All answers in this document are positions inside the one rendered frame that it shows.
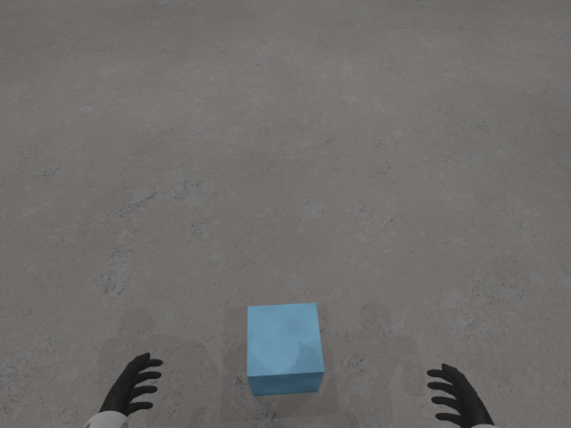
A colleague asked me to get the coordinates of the right robot hand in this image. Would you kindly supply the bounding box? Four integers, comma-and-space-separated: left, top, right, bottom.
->
427, 364, 495, 428

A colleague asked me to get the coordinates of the left robot hand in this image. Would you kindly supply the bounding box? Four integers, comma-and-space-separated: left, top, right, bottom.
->
99, 352, 162, 417

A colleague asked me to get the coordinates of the carton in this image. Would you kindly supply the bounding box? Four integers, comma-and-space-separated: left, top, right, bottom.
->
247, 302, 325, 396

